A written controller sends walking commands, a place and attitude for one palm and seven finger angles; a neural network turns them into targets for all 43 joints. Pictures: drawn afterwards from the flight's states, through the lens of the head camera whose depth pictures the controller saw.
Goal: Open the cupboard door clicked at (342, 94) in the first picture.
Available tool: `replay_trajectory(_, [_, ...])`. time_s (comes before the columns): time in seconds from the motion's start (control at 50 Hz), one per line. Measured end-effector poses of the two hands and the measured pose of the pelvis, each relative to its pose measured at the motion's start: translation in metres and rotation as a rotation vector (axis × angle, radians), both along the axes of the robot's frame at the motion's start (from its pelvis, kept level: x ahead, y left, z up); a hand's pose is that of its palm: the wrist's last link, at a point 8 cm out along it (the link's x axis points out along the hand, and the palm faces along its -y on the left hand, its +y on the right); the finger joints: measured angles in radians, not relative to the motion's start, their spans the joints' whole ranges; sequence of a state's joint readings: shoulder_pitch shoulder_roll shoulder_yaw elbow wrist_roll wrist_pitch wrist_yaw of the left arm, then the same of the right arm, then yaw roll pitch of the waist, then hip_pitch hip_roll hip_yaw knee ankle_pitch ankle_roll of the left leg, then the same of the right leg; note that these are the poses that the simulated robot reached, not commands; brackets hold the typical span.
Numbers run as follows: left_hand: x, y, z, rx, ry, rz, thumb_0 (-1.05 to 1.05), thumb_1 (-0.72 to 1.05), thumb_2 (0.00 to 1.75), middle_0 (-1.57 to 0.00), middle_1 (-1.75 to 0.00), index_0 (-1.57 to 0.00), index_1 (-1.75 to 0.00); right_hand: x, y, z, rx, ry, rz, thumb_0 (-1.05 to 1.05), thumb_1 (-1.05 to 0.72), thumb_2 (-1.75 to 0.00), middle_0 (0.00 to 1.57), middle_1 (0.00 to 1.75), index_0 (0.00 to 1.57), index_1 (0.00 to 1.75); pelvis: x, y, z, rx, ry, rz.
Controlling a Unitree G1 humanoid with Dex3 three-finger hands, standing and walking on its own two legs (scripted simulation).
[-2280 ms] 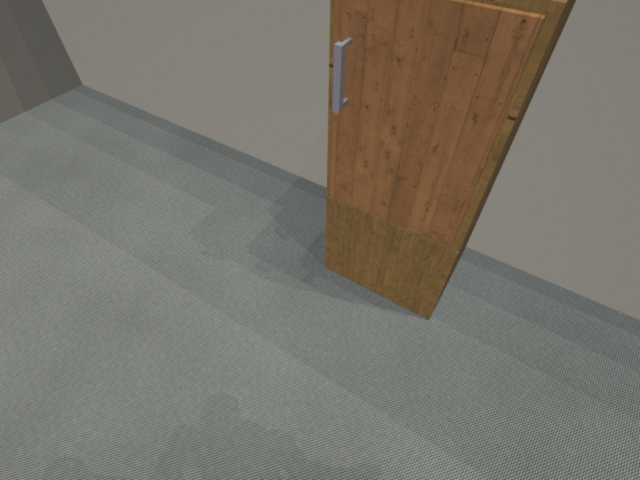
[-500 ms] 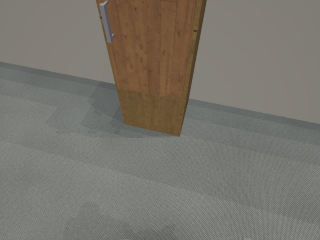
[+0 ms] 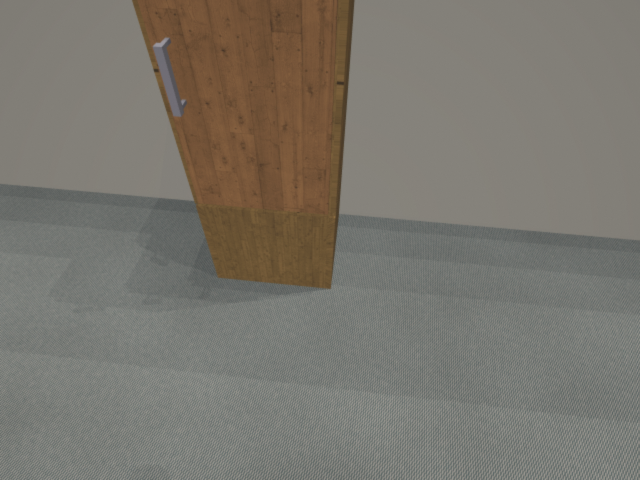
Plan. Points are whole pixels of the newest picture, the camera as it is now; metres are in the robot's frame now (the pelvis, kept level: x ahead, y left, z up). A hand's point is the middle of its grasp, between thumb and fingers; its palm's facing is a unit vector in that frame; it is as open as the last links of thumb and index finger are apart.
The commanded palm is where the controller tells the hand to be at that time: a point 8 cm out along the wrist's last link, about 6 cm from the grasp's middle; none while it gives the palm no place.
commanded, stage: take the last steps up to it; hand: left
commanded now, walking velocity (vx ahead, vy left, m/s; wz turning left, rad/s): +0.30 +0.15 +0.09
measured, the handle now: (172, 78) +0.89 +0.37 +0.06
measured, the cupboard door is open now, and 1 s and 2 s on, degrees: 0 0 0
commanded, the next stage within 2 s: come to a stop and stand still in 0.92 s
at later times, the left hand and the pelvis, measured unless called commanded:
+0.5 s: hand (189, 459) +0.18 +0.20 -0.16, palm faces +0.06 -0.98 -0.19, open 7.3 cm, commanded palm none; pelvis +0.11 +0.03 -0.01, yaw +2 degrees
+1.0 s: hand (126, 425) +0.23 +0.32 -0.18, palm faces +0.12 -0.97 -0.21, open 7.3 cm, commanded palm none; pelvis +0.26 +0.13 -0.01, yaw +2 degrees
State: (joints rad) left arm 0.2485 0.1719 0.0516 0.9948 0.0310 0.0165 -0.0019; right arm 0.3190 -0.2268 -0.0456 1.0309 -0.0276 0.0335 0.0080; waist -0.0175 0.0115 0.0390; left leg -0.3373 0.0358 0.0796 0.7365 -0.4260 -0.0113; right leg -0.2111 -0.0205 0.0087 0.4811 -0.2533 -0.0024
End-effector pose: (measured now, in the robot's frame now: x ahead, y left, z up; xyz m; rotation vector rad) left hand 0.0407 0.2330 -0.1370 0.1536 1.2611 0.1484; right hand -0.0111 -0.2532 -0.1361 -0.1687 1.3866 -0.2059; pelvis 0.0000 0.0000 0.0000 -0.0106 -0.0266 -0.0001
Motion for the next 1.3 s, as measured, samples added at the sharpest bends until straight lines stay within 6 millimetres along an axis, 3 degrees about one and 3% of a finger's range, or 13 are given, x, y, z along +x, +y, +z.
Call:
replay_trajectory(0.12, [-0.002,0.019,-0.015,-0.039,0.062,0.014,0.00,0.91,0.90,-0.20,-0.30,-0.21,-0.30,-0.017,0.035,0.002,-0.012,0.026,-0.022,0.01,-0.91,-0.90,0.19,0.30,0.20,0.30,0.015,0.024,-0.004,-0.008,0.002,-0.004])
replay_trajectory(0.28, [0.047,0.029,0.003,-0.038,0.002,0.003,0.00,0.91,0.90,-0.20,-0.30,-0.20,-0.30,-0.039,0.087,0.009,0.081,0.165,-0.054,0.01,-0.91,-0.90,0.20,0.30,0.20,0.30,0.043,0.037,0.009,0.000,0.016,0.018])
replay_trajectory(0.38, [0.088,0.025,0.009,-0.023,-0.035,-0.012,0.00,0.91,0.90,-0.20,-0.30,-0.20,-0.30,-0.026,0.103,0.001,0.138,0.204,-0.071,0.01,-0.91,-0.90,0.20,0.30,0.20,0.30,0.068,0.038,0.006,0.019,0.017,0.019])
replay_trajectory(0.46, [0.122,0.018,0.006,-0.007,-0.075,-0.015,0.00,0.91,0.90,-0.20,-0.30,-0.20,-0.30,-0.001,0.104,-0.014,0.169,0.207,-0.077,0.01,-0.91,-0.90,0.20,0.30,0.20,0.30,0.094,0.034,-0.003,0.042,0.016,0.017])
replay_trajectory(0.54, [0.132,0.024,0.008,0.020,-0.113,0.062,-0.01,0.93,0.90,-0.20,-0.30,-0.21,-0.30,0.050,0.093,-0.021,0.164,0.178,-0.018,0.01,-0.91,-0.90,0.20,0.30,0.20,0.30,0.116,0.034,-0.005,0.022,0.009,0.048])
replay_trajectory(0.68, [0.107,0.047,0.013,0.026,0.043,0.128,-0.01,0.94,0.90,-0.20,-0.30,-0.20,-0.30,0.191,0.077,-0.003,0.093,-0.033,0.082,0.01,-0.91,-0.90,0.19,0.30,0.20,0.30,0.158,0.051,0.009,0.018,0.033,0.076])
replay_trajectory(0.8, [0.092,0.068,0.003,-0.030,0.192,0.188,0.00,0.92,0.90,-0.20,-0.30,-0.20,-0.30,0.304,0.099,0.008,0.044,-0.169,0.197,0.01,-0.91,-0.90,0.19,0.30,0.19,0.30,0.199,0.086,0.005,0.016,0.035,0.087])
replay_trajectory(0.88, [0.101,0.097,-0.018,-0.047,0.269,0.203,0.00,0.91,0.90,-0.20,-0.30,-0.20,-0.30,0.359,0.124,0.000,-0.003,-0.248,0.242,0.00,-0.91,-0.90,0.19,0.30,0.19,0.30,0.229,0.116,-0.015,0.002,0.028,0.070])
replay_trajectory(0.94, [0.131,0.118,-0.020,-0.026,0.267,0.170,0.00,0.91,0.90,-0.20,-0.30,-0.20,-0.30,0.369,0.141,-0.001,0.000,-0.249,0.223,0.00,-0.91,-0.90,0.19,0.30,0.20,0.30,0.243,0.124,-0.015,0.022,0.022,0.046])
replay_trajectory(1.0, [0.181,0.134,-0.013,0.001,0.191,0.134,0.01,0.91,0.90,-0.20,-0.30,-0.20,-0.30,0.366,0.155,-0.005,0.029,-0.201,0.191,0.00,-0.91,-0.90,0.19,0.30,0.20,0.30,0.259,0.130,-0.009,0.024,0.020,0.038])
replay_trajectory(1.08, [0.248,0.145,-0.007,0.044,0.040,0.089,0.00,0.91,0.90,-0.20,-0.30,-0.20,-0.30,0.359,0.163,-0.022,0.069,-0.118,0.137,0.00,-0.93,-0.90,0.20,0.30,0.20,0.30,0.287,0.134,-0.014,0.056,0.017,0.039])
replay_trajectory(1.14, [0.284,0.147,-0.003,0.049,0.006,0.069,0.00,0.91,0.90,-0.20,-0.30,-0.20,-0.30,0.359,0.168,-0.029,0.085,-0.053,0.108,0.00,-0.93,-0.90,0.20,0.30,0.20,0.30,0.307,0.143,-0.013,0.033,0.014,0.047])
replay_trajectory(1.3, [0.364,0.157,0.002,0.014,-0.008,-0.004,0.00,0.92,0.90,-0.20,-0.30,-0.20,-0.30,0.356,0.193,-0.006,0.053,0.018,0.015,0.01,-0.92,-0.90,0.20,0.30,0.20,0.30,0.338,0.162,0.004,0.008,0.037,0.016])
